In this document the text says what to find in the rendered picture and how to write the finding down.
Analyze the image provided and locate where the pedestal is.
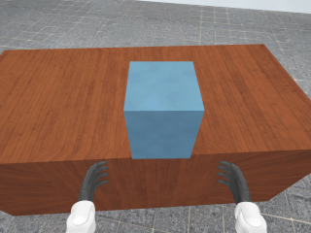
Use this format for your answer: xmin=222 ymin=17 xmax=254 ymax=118
xmin=0 ymin=44 xmax=311 ymax=216

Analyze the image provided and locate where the right robot hand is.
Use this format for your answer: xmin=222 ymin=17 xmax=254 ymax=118
xmin=217 ymin=160 xmax=253 ymax=205

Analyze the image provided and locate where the robot right forearm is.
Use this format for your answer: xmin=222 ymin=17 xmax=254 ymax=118
xmin=234 ymin=202 xmax=267 ymax=233

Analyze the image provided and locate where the left robot hand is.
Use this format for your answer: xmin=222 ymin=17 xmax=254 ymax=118
xmin=78 ymin=161 xmax=109 ymax=202

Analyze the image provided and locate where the robot left forearm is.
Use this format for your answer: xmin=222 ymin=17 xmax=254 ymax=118
xmin=65 ymin=200 xmax=96 ymax=233

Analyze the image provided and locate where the carton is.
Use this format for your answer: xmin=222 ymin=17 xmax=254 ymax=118
xmin=123 ymin=61 xmax=205 ymax=159

